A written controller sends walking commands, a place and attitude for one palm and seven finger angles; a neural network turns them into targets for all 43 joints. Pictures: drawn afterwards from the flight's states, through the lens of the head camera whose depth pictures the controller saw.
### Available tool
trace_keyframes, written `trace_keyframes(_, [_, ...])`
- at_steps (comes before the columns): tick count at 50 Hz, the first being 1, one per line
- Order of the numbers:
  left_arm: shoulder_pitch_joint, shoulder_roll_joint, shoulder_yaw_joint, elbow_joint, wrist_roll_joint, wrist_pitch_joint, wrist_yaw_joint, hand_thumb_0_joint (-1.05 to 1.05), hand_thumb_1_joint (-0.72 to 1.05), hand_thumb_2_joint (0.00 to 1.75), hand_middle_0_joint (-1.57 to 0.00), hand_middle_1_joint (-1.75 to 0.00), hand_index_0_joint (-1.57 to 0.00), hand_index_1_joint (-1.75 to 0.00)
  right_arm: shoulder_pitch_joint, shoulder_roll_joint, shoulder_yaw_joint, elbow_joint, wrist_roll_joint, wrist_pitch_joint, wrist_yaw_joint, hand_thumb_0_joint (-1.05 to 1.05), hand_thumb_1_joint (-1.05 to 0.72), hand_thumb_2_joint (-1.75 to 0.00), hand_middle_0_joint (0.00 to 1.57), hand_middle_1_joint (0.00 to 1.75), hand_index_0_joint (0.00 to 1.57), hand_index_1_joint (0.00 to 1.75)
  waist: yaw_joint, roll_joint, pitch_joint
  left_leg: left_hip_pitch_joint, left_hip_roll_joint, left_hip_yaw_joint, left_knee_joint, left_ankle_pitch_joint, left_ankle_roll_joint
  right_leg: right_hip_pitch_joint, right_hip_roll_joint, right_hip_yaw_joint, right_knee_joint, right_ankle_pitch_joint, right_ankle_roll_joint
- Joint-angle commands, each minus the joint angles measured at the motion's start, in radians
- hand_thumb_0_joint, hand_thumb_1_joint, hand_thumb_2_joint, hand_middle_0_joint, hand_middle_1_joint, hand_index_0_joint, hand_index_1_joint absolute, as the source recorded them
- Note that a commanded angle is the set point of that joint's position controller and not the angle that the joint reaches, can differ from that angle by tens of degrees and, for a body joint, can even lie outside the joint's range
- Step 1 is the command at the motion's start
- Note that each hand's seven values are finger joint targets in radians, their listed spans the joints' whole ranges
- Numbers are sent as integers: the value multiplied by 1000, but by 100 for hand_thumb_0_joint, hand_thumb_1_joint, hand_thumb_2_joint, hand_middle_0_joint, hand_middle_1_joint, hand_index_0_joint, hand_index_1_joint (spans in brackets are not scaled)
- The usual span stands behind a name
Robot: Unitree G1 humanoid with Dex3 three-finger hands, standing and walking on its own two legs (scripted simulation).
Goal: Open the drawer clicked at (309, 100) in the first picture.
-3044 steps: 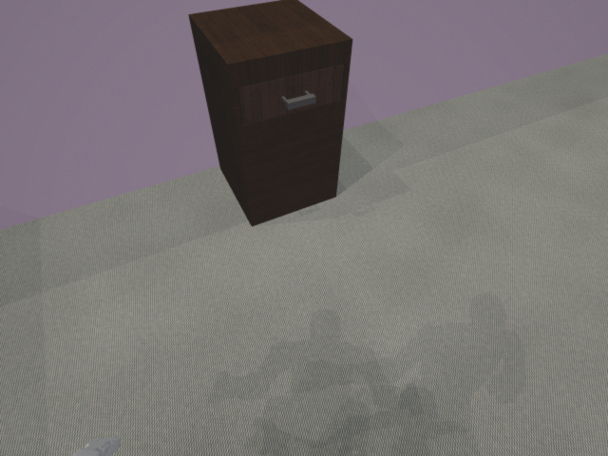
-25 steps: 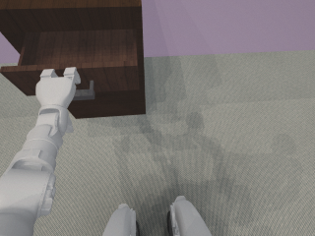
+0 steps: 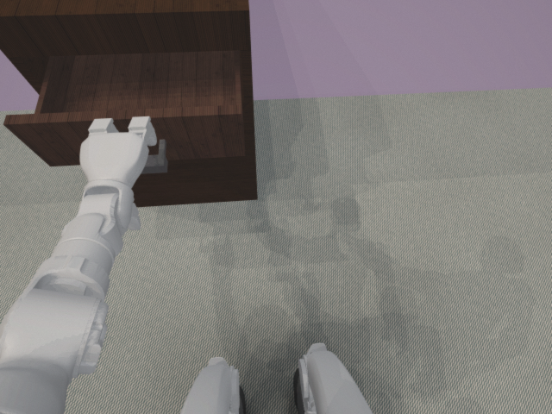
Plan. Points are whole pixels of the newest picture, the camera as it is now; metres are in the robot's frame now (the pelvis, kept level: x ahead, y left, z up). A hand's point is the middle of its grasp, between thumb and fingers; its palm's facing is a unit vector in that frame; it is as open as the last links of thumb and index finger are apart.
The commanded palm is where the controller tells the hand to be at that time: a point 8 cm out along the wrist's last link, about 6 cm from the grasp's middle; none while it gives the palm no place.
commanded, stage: re-aim the fingers above the handle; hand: left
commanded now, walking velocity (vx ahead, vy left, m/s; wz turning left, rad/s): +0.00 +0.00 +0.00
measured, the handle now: (137, 155) +0.56 +0.22 -0.09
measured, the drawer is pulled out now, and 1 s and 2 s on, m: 0.15 0.15 0.15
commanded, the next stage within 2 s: lower the fingers behind the handle in 0.96 s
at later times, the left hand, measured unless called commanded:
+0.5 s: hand (137, 171) +0.49 +0.19 -0.03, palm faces -0.06 -0.02 -1.00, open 13.8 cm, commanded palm +0.47 +0.20 +0.02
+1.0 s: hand (125, 171) +0.49 +0.21 -0.03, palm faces -0.04 +0.00 -1.00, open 13.8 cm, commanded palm +0.47 +0.20 +0.02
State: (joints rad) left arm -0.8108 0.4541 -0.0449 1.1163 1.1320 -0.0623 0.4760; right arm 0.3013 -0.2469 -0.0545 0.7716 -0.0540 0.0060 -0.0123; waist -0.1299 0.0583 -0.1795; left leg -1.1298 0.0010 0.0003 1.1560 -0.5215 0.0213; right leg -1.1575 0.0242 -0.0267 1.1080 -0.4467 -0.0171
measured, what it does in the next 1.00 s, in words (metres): stands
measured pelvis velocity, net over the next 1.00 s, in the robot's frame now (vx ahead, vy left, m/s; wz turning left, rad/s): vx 0.01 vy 0.00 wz -0.01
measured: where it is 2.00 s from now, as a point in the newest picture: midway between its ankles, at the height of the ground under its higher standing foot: outside the picture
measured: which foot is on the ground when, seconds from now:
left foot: down 0.00-1.00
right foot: down 0.00-1.00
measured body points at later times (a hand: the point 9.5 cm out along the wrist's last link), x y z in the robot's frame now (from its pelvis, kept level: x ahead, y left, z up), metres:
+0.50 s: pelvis +0.00 -0.01 +0.00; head +0.15 -0.01 +0.43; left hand +0.49 +0.19 +0.02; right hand +0.02 -0.28 -0.13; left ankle +0.00 +0.11 -0.64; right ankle +0.03 -0.11 -0.64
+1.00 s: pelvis +0.01 +0.00 +0.00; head +0.15 +0.00 +0.42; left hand +0.49 +0.21 +0.02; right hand +0.02 -0.27 -0.13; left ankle +0.00 +0.11 -0.64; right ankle +0.03 -0.11 -0.64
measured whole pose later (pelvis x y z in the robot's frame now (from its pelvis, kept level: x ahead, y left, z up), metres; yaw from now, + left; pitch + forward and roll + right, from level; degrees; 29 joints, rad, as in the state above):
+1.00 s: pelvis +0.01 +0.00 +0.00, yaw +0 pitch +29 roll -2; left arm -0.80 0.45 0.00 1.12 1.15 -0.05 0.52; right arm 0.29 -0.25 -0.05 0.77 -0.06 0.02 0.00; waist -0.13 0.05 -0.19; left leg -1.13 0.00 0.00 1.16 -0.54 0.02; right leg -1.16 0.03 -0.02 1.12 -0.46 -0.01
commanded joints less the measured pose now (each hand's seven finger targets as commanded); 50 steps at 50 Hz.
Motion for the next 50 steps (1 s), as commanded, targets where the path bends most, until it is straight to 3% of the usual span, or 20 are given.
trace_keyframes(1, [-437,201,76,-222,-5,-1,72,0,-50,30,-30,-120,-30,-120,170,-166,-55,-26,-11,-2,-6,0,-90,-90,20,30,20,30,-30,73,-561,393,-9,-34,-103,450,0,281,27,4,-112,344,-17])
trace_keyframes(3, [-391,266,126,-172,12,30,94,0,-50,30,-30,-120,-30,-120,156,-173,-43,-22,-13,11,-3,0,-90,-90,20,30,20,30,-4,52,-525,340,-11,-27,-106,427,1,292,25,6,-105,334,-17])
trace_keyframes(5, [-394,250,110,-172,22,60,112,0,-50,30,-30,-120,-30,-120,142,-167,-38,-35,-13,16,3,0,-90,-90,20,30,20,30,0,65,-526,324,-16,-18,-111,410,3,316,26,10,-109,338,-16])
trace_keyframes(6, [-390,288,139,-165,21,75,114,0,-50,30,-30,-120,-30,-120,135,-172,-36,-35,-13,21,4,0,-90,-90,20,30,20,30,6,51,-529,320,-15,-16,-114,411,4,337,25,13,-108,346,-16])
trace_keyframes(8, [-365,266,115,-145,12,101,100,0,-50,30,-30,-120,-30,-120,133,-170,-32,-47,-6,25,3,0,-90,-90,20,30,20,30,0,20,-512,299,-17,-7,-124,395,9,376,24,18,-123,361,-10])
trace_keyframes(9, [-360,278,119,-163,7,103,88,0,-50,30,-30,-120,-30,-120,132,-172,-32,-52,-4,25,2,0,-90,-90,20,30,20,30,10,33,-535,307,-18,-4,-129,399,9,401,22,22,-125,375,-9])
trace_keyframes(12, [-330,177,46,-146,-17,96,37,0,-50,30,-30,-120,-30,-120,138,-161,-39,-57,6,16,-4,0,-90,-90,20,30,20,30,-22,-6,-499,317,-15,-2,-139,381,14,401,23,23,-153,374,-4])
trace_keyframes(14, [-350,179,34,-151,-21,67,10,0,-50,30,-30,-120,-30,-120,143,-162,-40,-51,8,7,-15,0,-90,-90,20,30,20,30,-33,-33,-469,291,-16,-3,-138,341,18,392,21,29,-161,346,-2])
trace_keyframes(16, [-393,167,30,-204,-29,18,-4,0,-50,30,-30,-120,-30,-120,156,-156,-48,-47,7,-9,-19,0,-90,-90,20,30,20,30,-40,-21,-489,310,-16,-7,-132,342,20,380,20,31,-157,344,-6])
trace_keyframes(20, [-422,174,37,-204,3,-37,28,0,-50,30,-30,-120,-30,-120,162,-155,-50,-31,-2,-20,-23,0,-90,-90,20,30,20,30,-47,14,-465,292,-16,-12,-104,338,19,295,19,27,-134,312,-10])
trace_keyframes(21, [-419,218,76,-201,6,-38,42,0,-50,30,-30,-120,-30,-120,161,-160,-48,-26,-7,-18,-19,0,-90,-90,20,30,20,30,-28,41,-470,296,-18,-13,-102,350,15,290,20,26,-124,309,-15])
trace_keyframes(23, [-392,260,119,-190,15,-26,75,0,-50,30,-30,-120,-30,-120,158,-164,-47,-30,-13,-12,-12,0,-90,-90,20,30,20,30,-9,44,-521,288,-19,-14,-89,388,12,306,21,24,-102,339,-16])
trace_keyframes(28, [-371,294,130,-135,14,69,97,0,-50,30,-30,-120,-30,-120,145,-173,-37,-39,-9,13,4,0,-90,-90,20,30,20,30,-2,37,-521,267,-20,-1,-89,405,10,356,24,26,-100,384,-9])
trace_keyframes(31, [-403,268,100,-185,-6,81,52,0,-50,30,-30,-120,-30,-120,150,-170,-44,-50,-2,11,-2,0,-90,-90,20,30,20,30,-18,32,-594,309,-21,-1,-95,420,13,413,23,32,-114,425,-4])
trace_keyframes(36, [-375,211,56,-247,-30,12,-25,0,-50,30,-30,-120,-30,-120,166,-162,-50,-44,6,-6,-21,0,-90,-90,20,30,20,30,-28,37,-572,372,-14,-15,-111,440,13,383,24,26,-130,417,-7])
trace_keyframes(39, [-328,197,65,-230,-18,-33,-10,0,-50,30,-30,-120,-30,-120,163,-158,-52,-33,0,-9,-25,0,-90,-90,20,30,20,30,-22,10,-505,345,-11,-16,-103,432,14,337,24,22,-131,391,-8])
trace_keyframes(42, [-339,229,94,-199,2,-41,36,0,-50,30,-30,-120,-30,-120,156,-163,-46,-23,-8,-4,-16,0,-90,-90,20,30,20,30,-12,32,-453,313,-11,-20,-103,412,10,284,24,13,-117,342,-14])
trace_keyframes(44, [-332,258,119,-172,13,-24,68,0,-50,30,-30,-120,-30,-120,150,-169,-43,-28,-11,3,-10,0,-90,-90,20,30,20,30,-3,22,-452,290,-13,-21,-100,404,8,282,25,12,-108,330,-16])
trace_keyframes(47, [-378,229,94,-180,23,12,95,0,-50,30,-30,-120,-30,-120,153,-168,-47,-37,-11,6,2,0,-90,-90,20,30,20,30,-9,67,-510,339,-13,-23,-100,436,1,280,28,5,-101,341,-18])
trace_keyframes(50, [-398,208,71,-184,12,47,83,0,-50,30,-30,-120,-30,-120,155,-167,-50,-41,-7,11,5,0,-90,-90,20,30,20,30,-19,70,-539,369,-12,-22,-106,445,0,303,30,4,-111,354,-15])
